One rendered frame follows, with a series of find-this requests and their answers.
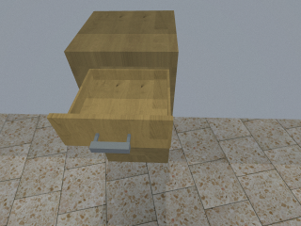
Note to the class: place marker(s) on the handle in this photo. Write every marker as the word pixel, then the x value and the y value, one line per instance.
pixel 110 146

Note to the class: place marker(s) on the cabinet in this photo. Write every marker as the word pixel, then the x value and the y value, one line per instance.
pixel 128 40

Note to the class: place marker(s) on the drawer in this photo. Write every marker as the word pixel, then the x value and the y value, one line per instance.
pixel 116 102

